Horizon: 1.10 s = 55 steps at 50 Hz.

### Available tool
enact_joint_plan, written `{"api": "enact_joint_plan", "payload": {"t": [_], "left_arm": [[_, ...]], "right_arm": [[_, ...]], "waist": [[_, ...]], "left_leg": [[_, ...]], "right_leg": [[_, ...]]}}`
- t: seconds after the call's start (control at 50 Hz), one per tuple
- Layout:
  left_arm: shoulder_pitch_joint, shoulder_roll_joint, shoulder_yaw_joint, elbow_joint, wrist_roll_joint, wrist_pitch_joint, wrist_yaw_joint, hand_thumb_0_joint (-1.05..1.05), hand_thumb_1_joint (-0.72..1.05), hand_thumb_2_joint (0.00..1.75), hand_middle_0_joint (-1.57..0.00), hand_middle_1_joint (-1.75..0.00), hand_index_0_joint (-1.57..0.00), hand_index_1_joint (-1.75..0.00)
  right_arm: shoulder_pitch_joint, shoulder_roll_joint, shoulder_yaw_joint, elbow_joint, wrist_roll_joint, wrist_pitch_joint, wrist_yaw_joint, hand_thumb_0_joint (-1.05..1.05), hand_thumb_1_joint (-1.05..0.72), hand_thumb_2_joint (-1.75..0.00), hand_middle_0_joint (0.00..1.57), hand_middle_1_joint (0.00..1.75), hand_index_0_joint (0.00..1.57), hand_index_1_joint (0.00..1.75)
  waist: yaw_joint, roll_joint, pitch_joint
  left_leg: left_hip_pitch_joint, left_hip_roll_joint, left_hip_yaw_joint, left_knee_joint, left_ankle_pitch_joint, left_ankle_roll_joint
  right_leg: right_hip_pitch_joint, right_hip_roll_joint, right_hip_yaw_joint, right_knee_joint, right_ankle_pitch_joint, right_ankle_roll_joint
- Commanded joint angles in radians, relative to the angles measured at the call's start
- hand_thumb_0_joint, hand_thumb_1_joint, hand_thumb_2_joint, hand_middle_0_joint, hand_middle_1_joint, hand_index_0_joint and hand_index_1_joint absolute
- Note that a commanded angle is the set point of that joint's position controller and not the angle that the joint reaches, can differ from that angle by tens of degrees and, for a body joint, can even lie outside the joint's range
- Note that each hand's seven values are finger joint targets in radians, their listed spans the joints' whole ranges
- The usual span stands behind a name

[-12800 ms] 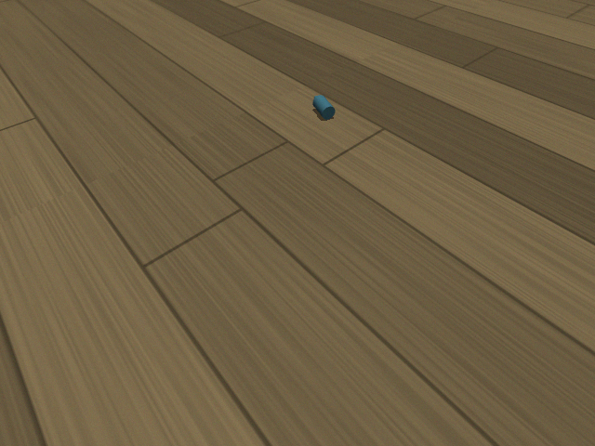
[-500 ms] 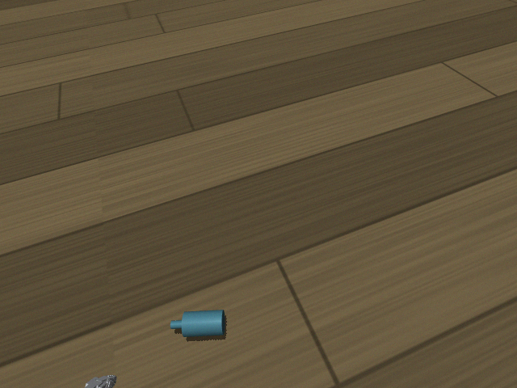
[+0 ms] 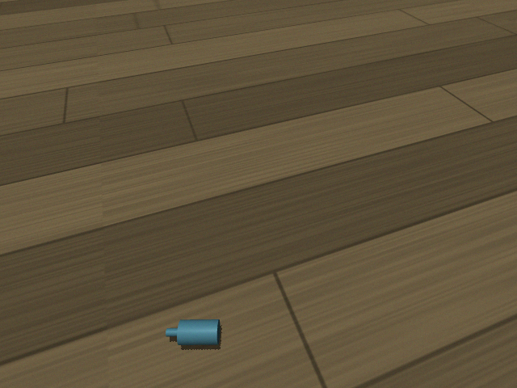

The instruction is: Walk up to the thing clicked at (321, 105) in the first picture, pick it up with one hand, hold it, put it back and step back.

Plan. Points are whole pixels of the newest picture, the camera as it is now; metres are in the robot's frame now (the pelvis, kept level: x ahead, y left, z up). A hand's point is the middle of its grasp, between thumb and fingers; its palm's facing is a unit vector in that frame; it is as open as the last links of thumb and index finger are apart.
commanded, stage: walk up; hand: left
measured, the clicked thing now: (192, 332) +0.45 +0.28 -0.74
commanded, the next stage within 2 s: stand in 0.58 s
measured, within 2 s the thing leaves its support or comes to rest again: neither
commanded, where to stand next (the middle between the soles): +0.07 +0.01 m, yaw +1 degrees
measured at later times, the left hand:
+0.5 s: hand out of the picture +0.09 +0.26 -0.15, palm faces +0.01 -0.94 -0.33, open 7.4 cm
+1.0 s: hand out of the picture +0.08 +0.25 -0.15, palm faces -0.03 -0.94 -0.35, open 7.4 cm
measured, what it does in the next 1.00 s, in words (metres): stands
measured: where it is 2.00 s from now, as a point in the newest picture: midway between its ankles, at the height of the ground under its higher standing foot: outside the picture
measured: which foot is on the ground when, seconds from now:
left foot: down 0.00-1.00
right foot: down 0.00-1.00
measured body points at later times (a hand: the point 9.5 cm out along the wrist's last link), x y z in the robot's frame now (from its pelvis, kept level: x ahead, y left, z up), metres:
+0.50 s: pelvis +0.01 +0.01 +0.00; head +0.01 +0.01 +0.45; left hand +0.09 +0.31 -0.13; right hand +0.10 -0.29 -0.13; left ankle +0.00 +0.14 -0.74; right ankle +0.00 -0.12 -0.74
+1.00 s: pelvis +0.00 +0.00 +0.00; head +0.01 +0.00 +0.45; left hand +0.08 +0.30 -0.12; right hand +0.08 -0.30 -0.13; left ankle +0.00 +0.14 -0.74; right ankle +0.00 -0.12 -0.74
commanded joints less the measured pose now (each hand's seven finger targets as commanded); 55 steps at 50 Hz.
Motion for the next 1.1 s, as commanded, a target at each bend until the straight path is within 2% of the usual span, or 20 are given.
{"api": "enact_joint_plan", "payload": {"t": [0.0, 0.28, 0.3, 0.54, 0.56, 0.62, 0.7, 0.92, 1.0, 1.06, 1.08], "left_arm": [[-0.074, 0.208, 0.041, -0.056, -0.007, -0.025, 0.017, 0.0, 0.9, 0.9, -0.2, -0.3, -0.2, -0.3], [-0.053, 0.201, 0.037, -0.022, -0.003, -0.024, 0.022, 0.0, 0.9, 0.9, -0.2, -0.3, -0.2, -0.3], [-0.053, 0.199, 0.034, -0.018, -0.004, -0.023, 0.022, 0.0, 0.9, 0.9, -0.2, -0.3, -0.2, -0.3], [-0.062, 0.2, 0.036, -0.017, 0.001, -0.023, 0.024, 0.0, 0.9, 0.9, -0.2, -0.3, -0.2, -0.3], [-0.046, 0.201, 0.029, -0.014, 0.0, -0.025, 0.027, 0.0, 0.9, 0.9, -0.2, -0.3, -0.2, -0.3], [-0.049, 0.201, 0.027, -0.017, -0.001, -0.029, 0.029, 0.0, 0.9, 0.9, -0.2, -0.3, -0.2, -0.3], [-0.043, 0.205, 0.024, -0.015, -0.002, -0.031, 0.03, 0.0, 0.9, 0.9, -0.2, -0.3, -0.2, -0.3], [-0.042, 0.213, 0.015, -0.016, -0.002, -0.028, 0.03, 0.0, 0.9, 0.9, -0.2, -0.3, -0.2, -0.3], [-0.035, 0.22, 0.017, -0.015, 0.0, -0.027, 0.029, 0.0, 0.9, 0.9, -0.2, -0.3, -0.2, -0.3], [-0.028, 0.209, 0.014, -0.022, 0.002, -0.03, 0.029, 0.0, 0.9, 0.9, -0.2, -0.3, -0.2, -0.3], [-0.035, 0.219, 0.016, -0.022, 0.0, -0.031, 0.029, 0.0, 0.9, 0.9, -0.2, -0.3, -0.2, -0.3]], "right_arm": [[-0.052, -0.205, -0.036, -0.06, -0.003, -0.025, -0.011, 0.0, -0.9, -0.9, 0.2, 0.3, 0.2, 0.3], [-0.086, -0.204, -0.046, -0.041, -0.001, -0.02, -0.013, 0.0, -0.9, -0.9, 0.2, 0.3, 0.2, 0.3], [-0.095, -0.198, -0.044, -0.043, -0.001, -0.02, -0.013, 0.0, -0.9, -0.9, 0.2, 0.3, 0.2, 0.3], [-0.092, -0.195, -0.045, -0.033, -0.004, -0.018, -0.012, 0.0, -0.9, -0.9, 0.2, 0.3, 0.2, 0.3], [-0.109, -0.198, -0.045, -0.03, -0.004, -0.017, -0.014, 0.0, -0.9, -0.9, 0.2, 0.3, 0.2, 0.3], [-0.106, -0.199, -0.042, -0.028, -0.001, -0.018, -0.014, 0.0, -0.9, -0.9, 0.2, 0.3, 0.2, 0.3], [-0.106, -0.197, -0.04, -0.021, 0.002, -0.015, -0.013, 0.0, -0.9, -0.9, 0.2, 0.3, 0.2, 0.3], [-0.099, -0.195, -0.034, -0.003, -0.001, -0.008, -0.007, 0.0, -0.9, -0.9, 0.2, 0.3, 0.2, 0.3], [-0.091, -0.191, -0.036, 0.002, -0.003, -0.005, -0.003, 0.0, -0.9, -0.9, 0.2, 0.3, 0.2, 0.3], [-0.101, -0.199, -0.039, -0.004, -0.003, -0.009, -0.002, 0.0, -0.9, -0.9, 0.2, 0.3, 0.2, 0.3], [-0.088, -0.193, -0.037, -0.003, -0.002, -0.009, -0.003, 0.0, -0.9, -0.9, 0.2, 0.3, 0.2, 0.3]], "waist": [[0.003, 0.001, -0.058], [0.002, 0.015, -0.093], [0.003, 0.019, -0.071], [-0.001, 0.002, -0.072], [0.006, 0.005, -0.054], [0.002, 0.014, -0.094], [0.0, 0.004, -0.11], [-0.004, -0.002, -0.054], [-0.004, -0.017, -0.027], [-0.001, 0.003, -0.067], [-0.009, -0.01, -0.072]], "left_leg": [[-0.001, 0.082, -0.072, -0.069, 0.15, 0.056], [0.044, 0.095, -0.067, -0.09, 0.23, 0.055], [0.035, 0.09, -0.07, -0.096, 0.216, 0.052], [0.023, 0.086, -0.07, -0.117, 0.19, 0.053], [0.024, 0.1, -0.077, -0.132, 0.206, 0.044], [0.053, 0.106, -0.071, -0.112, 0.291, 0.047], [0.066, 0.105, -0.068, -0.111, 0.303, 0.044], [0.028, 0.097, -0.068, -0.143, 0.14, 0.04], [0.002, 0.089, -0.07, -0.15, 0.057, 0.042], [0.034, 0.098, -0.072, -0.135, 0.126, 0.047], [0.027, 0.097, -0.072, -0.139, 0.122, 0.044]], "right_leg": [[0.017, -0.114, 0.108, -0.088, 0.124, -0.034], [0.05, -0.118, 0.087, -0.096, 0.195, -0.024], [0.037, -0.116, 0.086, -0.104, 0.183, -0.02], [0.068, -0.119, 0.084, -0.107, 0.181, -0.015], [0.043, -0.126, 0.085, -0.109, 0.171, -0.016], [0.073, -0.134, 0.089, -0.099, 0.254, -0.016], [0.084, -0.135, 0.084, -0.096, 0.283, -0.014], [0.029, -0.13, 0.099, -0.133, 0.126, -0.016], [0.0, -0.126, 0.108, -0.16, 0.012, -0.016], [0.016, -0.129, 0.102, -0.139, 0.116, -0.017], [0.029, -0.133, 0.106, -0.137, 0.118, -0.02]]}}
